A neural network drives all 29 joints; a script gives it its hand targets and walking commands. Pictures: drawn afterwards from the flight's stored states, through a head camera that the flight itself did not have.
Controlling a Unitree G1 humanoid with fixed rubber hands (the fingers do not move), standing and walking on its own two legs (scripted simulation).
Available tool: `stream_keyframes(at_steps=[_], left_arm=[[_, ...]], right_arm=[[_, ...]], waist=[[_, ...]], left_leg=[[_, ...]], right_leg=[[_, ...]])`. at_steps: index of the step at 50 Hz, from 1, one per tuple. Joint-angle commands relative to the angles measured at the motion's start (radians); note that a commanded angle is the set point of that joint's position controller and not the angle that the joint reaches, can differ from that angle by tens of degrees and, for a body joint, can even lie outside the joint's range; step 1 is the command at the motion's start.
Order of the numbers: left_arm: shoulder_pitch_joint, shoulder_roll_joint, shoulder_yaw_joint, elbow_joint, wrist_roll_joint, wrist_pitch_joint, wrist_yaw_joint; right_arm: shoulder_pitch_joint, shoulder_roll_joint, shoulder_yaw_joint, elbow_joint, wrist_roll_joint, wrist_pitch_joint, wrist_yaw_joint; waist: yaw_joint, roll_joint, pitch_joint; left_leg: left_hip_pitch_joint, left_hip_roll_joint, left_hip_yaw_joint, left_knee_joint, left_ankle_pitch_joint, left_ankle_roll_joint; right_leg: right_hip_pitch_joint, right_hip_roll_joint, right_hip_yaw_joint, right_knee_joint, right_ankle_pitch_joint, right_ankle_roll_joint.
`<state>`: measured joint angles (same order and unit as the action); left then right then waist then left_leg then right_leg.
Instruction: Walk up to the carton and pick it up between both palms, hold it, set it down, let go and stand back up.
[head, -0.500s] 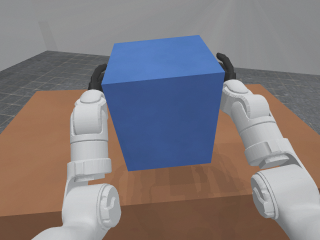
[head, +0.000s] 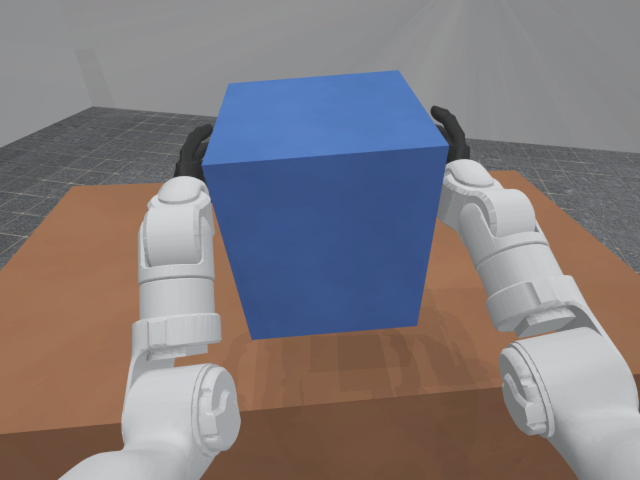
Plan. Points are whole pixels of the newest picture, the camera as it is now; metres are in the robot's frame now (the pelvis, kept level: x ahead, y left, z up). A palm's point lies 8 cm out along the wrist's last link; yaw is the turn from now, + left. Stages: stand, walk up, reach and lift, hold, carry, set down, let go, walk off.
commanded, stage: hold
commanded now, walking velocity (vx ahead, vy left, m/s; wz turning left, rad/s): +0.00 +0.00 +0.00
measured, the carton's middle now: (324, 206) +0.38 +0.00 +0.23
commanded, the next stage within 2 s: none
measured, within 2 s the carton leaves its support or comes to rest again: neither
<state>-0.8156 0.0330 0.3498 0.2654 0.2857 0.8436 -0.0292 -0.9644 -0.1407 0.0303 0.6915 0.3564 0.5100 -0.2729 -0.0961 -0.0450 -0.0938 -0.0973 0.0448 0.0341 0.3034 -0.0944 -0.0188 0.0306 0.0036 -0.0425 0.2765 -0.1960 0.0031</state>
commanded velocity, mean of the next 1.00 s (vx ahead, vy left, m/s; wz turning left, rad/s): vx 0.00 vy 0.00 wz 0.00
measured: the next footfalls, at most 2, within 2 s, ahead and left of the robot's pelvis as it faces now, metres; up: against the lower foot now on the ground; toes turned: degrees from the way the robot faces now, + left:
none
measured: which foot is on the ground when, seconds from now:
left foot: down 0.00-1.00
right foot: down 0.00-1.00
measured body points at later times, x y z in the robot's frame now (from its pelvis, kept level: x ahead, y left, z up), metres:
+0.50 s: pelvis +0.00 +0.00 +0.00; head -0.07 +0.03 +0.44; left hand +0.39 +0.16 +0.26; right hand +0.39 -0.14 +0.27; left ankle +0.05 +0.13 -0.75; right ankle -0.02 -0.11 -0.75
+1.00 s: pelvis +0.00 +0.00 +0.00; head -0.07 +0.03 +0.44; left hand +0.39 +0.16 +0.26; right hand +0.39 -0.14 +0.28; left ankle +0.05 +0.13 -0.75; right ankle -0.02 -0.11 -0.75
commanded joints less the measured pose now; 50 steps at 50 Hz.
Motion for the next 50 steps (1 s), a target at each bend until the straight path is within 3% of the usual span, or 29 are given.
stream_keyframes(at_steps=[1,2,3,4,6,10,12,13,15,16,19,20,21,22,23,25,28,29,32,34,36,38,40,41,42,44,46,47,50], left_arm=[[-0.782,-0.578,-0.440,-0.109,-0.166,-0.095,-0.134],[-0.774,-0.574,-0.439,-0.078,-0.169,-0.097,-0.128],[-0.805,-0.559,-0.426,-0.086,-0.174,-0.107,-0.125],[-0.764,-0.563,-0.420,-0.068,-0.169,-0.106,-0.123],[-0.761,-0.584,-0.421,-0.076,-0.170,-0.103,-0.116],[-0.722,-0.546,-0.384,-0.046,-0.143,-0.092,-0.133],[-0.788,-0.575,-0.467,-0.142,-0.208,-0.109,-0.131],[-0.791,-0.572,-0.456,-0.121,-0.198,-0.107,-0.129],[-0.731,-0.550,-0.426,-0.130,-0.176,-0.093,-0.133],[-0.733,-0.557,-0.428,-0.125,-0.178,-0.101,-0.134],[-0.693,-0.559,-0.454,-0.151,-0.172,-0.091,-0.142],[-0.708,-0.567,-0.452,-0.192,-0.185,-0.089,-0.139],[-0.701,-0.565,-0.445,-0.204,-0.173,-0.089,-0.135],[-0.728,-0.576,-0.493,-0.216,-0.192,-0.087,-0.132],[-0.717,-0.570,-0.480,-0.194,-0.185,-0.088,-0.134],[-0.702,-0.560,-0.431,-0.147,-0.156,-0.076,-0.134],[-0.696,-0.569,-0.476,-0.197,-0.173,-0.080,-0.125],[-0.706,-0.583,-0.472,-0.181,-0.170,-0.080,-0.124],[-0.720,-0.555,-0.454,-0.170,-0.182,-0.092,-0.134],[-0.746,-0.561,-0.430,-0.122,-0.154,-0.087,-0.122],[-0.752,-0.594,-0.460,-0.162,-0.167,-0.094,-0.120],[-0.753,-0.585,-0.448,-0.099,-0.157,-0.095,-0.121],[-0.730,-0.576,-0.423,-0.061,-0.147,-0.083,-0.134],[-0.744,-0.563,-0.432,-0.090,-0.160,-0.092,-0.127],[-0.775,-0.577,-0.459,-0.100,-0.177,-0.100,-0.121],[-0.734,-0.558,-0.431,-0.099,-0.170,-0.100,-0.125],[-0.733,-0.568,-0.424,-0.063,-0.167,-0.094,-0.129],[-0.727,-0.587,-0.418,-0.076,-0.158,-0.095,-0.133],[-0.694,-0.575,-0.440,-0.128,-0.161,-0.083,-0.136]], right_arm=[[-0.762,0.667,0.230,-0.267,0.100,-0.031,0.121],[-0.754,0.651,0.222,-0.224,0.077,-0.025,0.126],[-0.767,0.659,0.226,-0.232,0.084,-0.035,0.130],[-0.720,0.644,0.222,-0.191,0.081,-0.027,0.132],[-0.744,0.654,0.232,-0.189,0.107,-0.031,0.141],[-0.713,0.622,0.206,-0.166,0.094,-0.026,0.125],[-0.717,0.650,0.214,-0.226,0.103,-0.042,0.115],[-0.761,0.664,0.249,-0.253,0.125,-0.041,0.113],[-0.674,0.654,0.251,-0.215,0.116,-0.014,0.107],[-0.702,0.678,0.274,-0.282,0.120,-0.030,0.105],[-0.642,0.642,0.263,-0.269,0.126,-0.018,0.098],[-0.695,0.668,0.293,-0.345,0.141,-0.028,0.102],[-0.679,0.658,0.304,-0.337,0.151,-0.023,0.105],[-0.662,0.645,0.272,-0.293,0.136,-0.017,0.104],[-0.694,0.639,0.274,-0.315,0.128,-0.024,0.104],[-0.683,0.637,0.269,-0.294,0.121,-0.019,0.112],[-0.685,0.625,0.285,-0.327,0.129,-0.033,0.119],[-0.687,0.616,0.248,-0.304,0.120,-0.029,0.116],[-0.717,0.667,0.292,-0.340,0.113,-0.036,0.109],[-0.714,0.635,0.260,-0.243,0.096,-0.023,0.124],[-0.714,0.643,0.226,-0.261,0.090,-0.038,0.134],[-0.737,0.625,0.219,-0.245,0.073,-0.046,0.136],[-0.759,0.613,0.228,-0.238,0.076,-0.040,0.136],[-0.785,0.662,0.253,-0.317,0.083,-0.055,0.136],[-0.751,0.649,0.224,-0.264,0.078,-0.049,0.137],[-0.740,0.671,0.248,-0.258,0.085,-0.043,0.131],[-0.717,0.660,0.229,-0.207,0.087,-0.035,0.124],[-0.770,0.658,0.252,-0.280,0.099,-0.051,0.122],[-0.710,0.638,0.256,-0.289,0.118,-0.047,0.113]], waist=[[0.007,0.095,-0.299],[-0.001,0.067,-0.296],[0.030,0.054,-0.322],[0.012,0.058,-0.315],[0.027,0.091,-0.333],[0.009,0.045,-0.302],[-0.026,0.077,-0.389],[0.002,0.083,-0.365],[-0.016,0.048,-0.328],[-0.002,0.046,-0.363],[-0.024,0.084,-0.330],[0.010,0.059,-0.366],[0.008,0.069,-0.354],[-0.034,0.103,-0.355],[-0.003,0.084,-0.342],[0.004,0.076,-0.280],[0.008,0.090,-0.362],[-0.015,0.084,-0.343],[0.002,0.022,-0.372],[0.015,0.047,-0.288],[-0.001,0.087,-0.327],[-0.012,0.071,-0.282],[0.015,0.065,-0.298],[0.020,0.023,-0.388],[-0.005,0.061,-0.346],[0.015,0.041,-0.345],[-0.005,0.067,-0.299],[0.022,0.051,-0.357],[-0.008,0.073,-0.344]], left_leg=[[0.220,-0.065,-0.010,0.000,0.027,0.004],[0.217,-0.066,-0.004,-0.009,0.013,0.001],[0.203,-0.061,-0.005,0.001,0.050,0.009],[0.222,-0.065,-0.004,-0.003,0.056,0.005],[0.241,-0.063,-0.012,0.011,0.089,-0.005],[0.244,-0.066,0.000,0.009,0.109,0.008],[0.277,-0.067,-0.005,0.037,0.160,-0.009],[0.252,-0.075,-0.006,0.040,0.190,-0.008],[0.277,-0.078,-0.011,0.043,0.195,-0.003],[0.285,-0.080,-0.013,0.034,0.185,0.003],[0.274,-0.079,-0.009,0.041,0.210,-0.010],[0.279,-0.078,-0.010,0.045,0.235,-0.004],[0.291,-0.078,-0.010,0.046,0.223,-0.006],[0.301,-0.072,-0.017,0.050,0.240,-0.021],[0.286,-0.072,-0.007,0.042,0.200,-0.017],[0.269,-0.069,-0.010,0.019,0.152,-0.001],[0.281,-0.064,-0.009,0.032,0.206,-0.012],[0.285,-0.061,-0.010,0.039,0.204,-0.014],[0.270,-0.072,-0.004,0.035,0.170,0.007],[0.250,-0.060,-0.003,-0.002,0.087,0.010],[0.266,-0.056,-0.007,0.008,0.090,-0.010],[0.242,-0.060,-0.006,0.005,0.051,-0.001],[0.208,-0.067,-0.007,-0.005,0.029,0.010],[0.229,-0.066,0.003,0.010,0.065,0.014],[0.235,-0.065,-0.003,0.007,0.081,0.005],[0.239,-0.067,-0.002,0.019,0.113,0.008],[0.259,-0.071,-0.001,0.015,0.118,0.009],[0.267,-0.068,-0.005,0.023,0.167,0.006],[0.289,-0.077,-0.007,0.037,0.188,-0.004]], right_leg=[[-0.163,0.054,-0.009,-0.061,0.068,0.064],[-0.161,0.059,-0.009,-0.068,0.037,0.061],[-0.148,0.055,-0.008,-0.060,0.066,0.060],[-0.163,0.066,-0.016,-0.063,0.072,0.057],[-0.170,0.069,-0.008,-0.056,0.077,0.046],[-0.125,0.057,-0.003,-0.064,0.156,0.069],[-0.127,0.065,-0.004,-0.048,0.195,0.064],[-0.113,0.064,-0.002,-0.042,0.223,0.071],[-0.094,0.061,-0.003,-0.043,0.267,0.079],[-0.099,0.064,-0.012,-0.045,0.268,0.087],[-0.089,0.055,-0.001,-0.039,0.301,0.079],[-0.077,0.068,0.003,-0.029,0.305,0.078],[-0.069,0.062,-0.006,-0.029,0.304,0.081],[-0.099,0.059,-0.003,-0.035,0.302,0.073],[-0.115,0.056,-0.008,-0.037,0.261,0.078],[-0.108,0.053,-0.012,-0.051,0.201,0.073],[-0.113,0.069,-0.017,-0.042,0.220,0.062],[-0.116,0.065,-0.010,-0.044,0.239,0.063],[-0.092,0.056,-0.008,-0.036,0.251,0.079],[-0.143,0.059,-0.009,-0.063,0.098,0.067],[-0.146,0.063,-0.014,-0.058,0.080,0.048],[-0.160,0.053,-0.011,-0.064,0.072,0.051],[-0.138,0.061,-0.006,-0.063,0.048,0.055],[-0.105,0.060,-0.002,-0.056,0.083,0.056],[-0.133,0.058,0.000,-0.057,0.107,0.055],[-0.112,0.057,0.001,-0.050,0.154,0.062],[-0.140,0.054,0.000,-0.053,0.163,0.064],[-0.105,0.064,-0.003,-0.051,0.189,0.063],[-0.102,0.060,-0.006,-0.052,0.228,0.070]])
